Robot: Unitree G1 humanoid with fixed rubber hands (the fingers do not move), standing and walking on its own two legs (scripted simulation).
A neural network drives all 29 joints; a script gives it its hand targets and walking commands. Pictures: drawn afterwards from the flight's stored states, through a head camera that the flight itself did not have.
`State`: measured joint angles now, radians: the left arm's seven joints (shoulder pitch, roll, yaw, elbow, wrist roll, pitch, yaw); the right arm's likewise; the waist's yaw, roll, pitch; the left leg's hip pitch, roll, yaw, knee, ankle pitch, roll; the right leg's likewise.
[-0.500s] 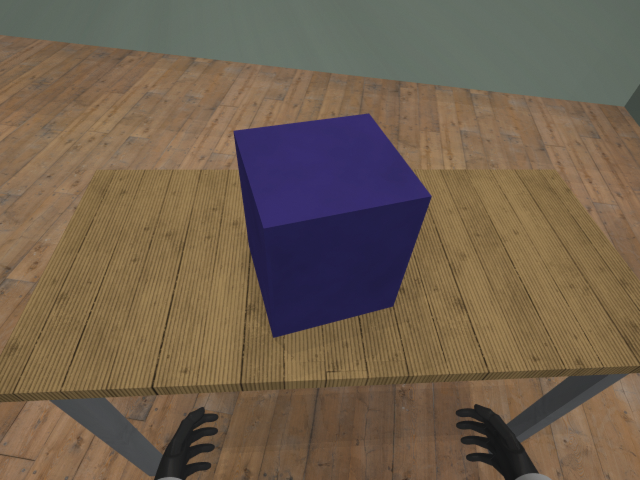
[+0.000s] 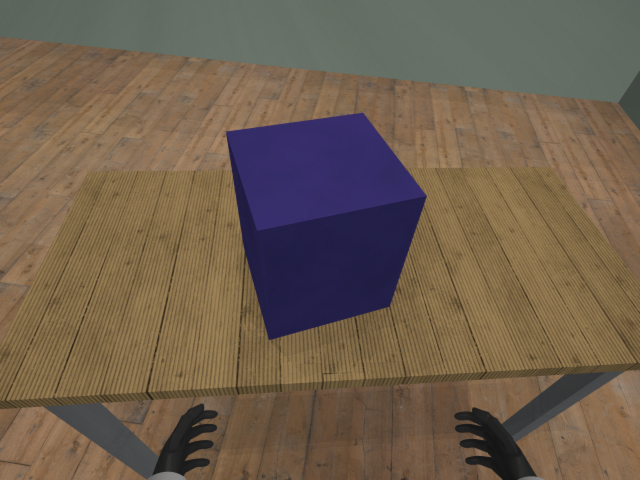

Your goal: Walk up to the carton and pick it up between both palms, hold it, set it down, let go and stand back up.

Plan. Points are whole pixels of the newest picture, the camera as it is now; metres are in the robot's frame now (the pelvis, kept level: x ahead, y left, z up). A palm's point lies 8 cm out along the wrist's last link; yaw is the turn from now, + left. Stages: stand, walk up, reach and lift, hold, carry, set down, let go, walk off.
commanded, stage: let go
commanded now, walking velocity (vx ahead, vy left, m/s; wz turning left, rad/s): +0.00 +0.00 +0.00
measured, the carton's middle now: (315, 227) +0.48 +0.03 +0.04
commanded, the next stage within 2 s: stand in 0.30 s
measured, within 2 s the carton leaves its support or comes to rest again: neither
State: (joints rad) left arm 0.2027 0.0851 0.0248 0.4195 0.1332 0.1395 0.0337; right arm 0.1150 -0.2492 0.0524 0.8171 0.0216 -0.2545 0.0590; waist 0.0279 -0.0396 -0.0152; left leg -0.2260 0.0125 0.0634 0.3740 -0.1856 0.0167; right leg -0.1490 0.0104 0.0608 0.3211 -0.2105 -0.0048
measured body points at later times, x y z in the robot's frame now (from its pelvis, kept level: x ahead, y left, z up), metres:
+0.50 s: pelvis +0.00 -0.01 -0.01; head -0.01 +0.01 +0.44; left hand +0.16 +0.24 -0.10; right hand +0.17 -0.26 -0.09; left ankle +0.00 +0.10 -0.75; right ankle -0.03 -0.14 -0.75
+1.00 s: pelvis +0.00 -0.01 -0.01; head -0.01 +0.01 +0.44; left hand +0.12 +0.26 -0.12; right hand +0.15 -0.28 -0.10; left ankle +0.00 +0.10 -0.75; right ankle -0.03 -0.14 -0.75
